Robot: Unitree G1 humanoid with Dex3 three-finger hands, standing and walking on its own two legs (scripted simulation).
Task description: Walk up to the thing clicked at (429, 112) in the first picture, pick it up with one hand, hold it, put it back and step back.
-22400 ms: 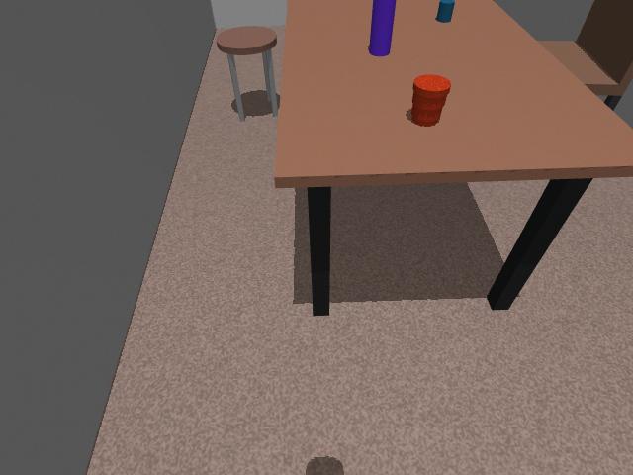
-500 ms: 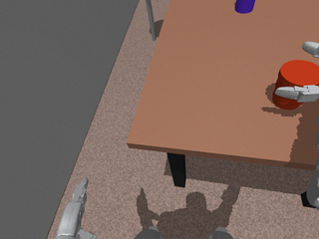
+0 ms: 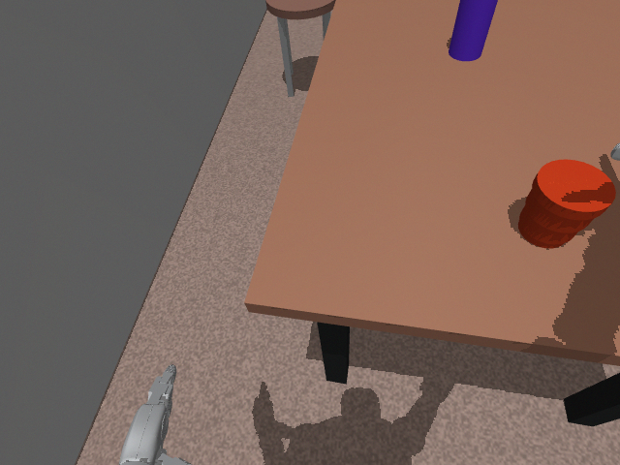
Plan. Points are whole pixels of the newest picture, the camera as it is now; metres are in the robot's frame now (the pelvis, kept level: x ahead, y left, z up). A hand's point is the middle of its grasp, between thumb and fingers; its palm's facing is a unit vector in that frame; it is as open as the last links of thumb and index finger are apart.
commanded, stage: rise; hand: right
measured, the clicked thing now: (557, 208) +0.48 -0.24 +0.04
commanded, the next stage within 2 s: sink last in 0.08 s
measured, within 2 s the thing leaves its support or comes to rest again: neither
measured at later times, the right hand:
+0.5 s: hand out of the picture +0.43 -0.36 +0.16, palm faces +0.42 +0.84 -0.34, open 17.4 cm
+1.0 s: hand out of the picture +0.18 -0.25 +0.16, palm faces +0.39 +0.83 -0.39, open 17.7 cm
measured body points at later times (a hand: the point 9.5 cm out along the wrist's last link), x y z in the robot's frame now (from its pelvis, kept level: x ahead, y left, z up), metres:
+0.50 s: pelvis +0.03 -0.01 +0.02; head +0.06 -0.02 +0.47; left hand +0.19 +0.25 -0.03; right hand +0.40 -0.40 +0.18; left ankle -0.03 +0.14 -0.70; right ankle +0.03 -0.13 -0.70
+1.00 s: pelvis -0.01 +0.01 +0.02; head -0.02 +0.03 +0.47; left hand +0.16 +0.27 -0.03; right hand +0.16 -0.29 +0.18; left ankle -0.03 +0.14 -0.70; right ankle +0.03 -0.13 -0.70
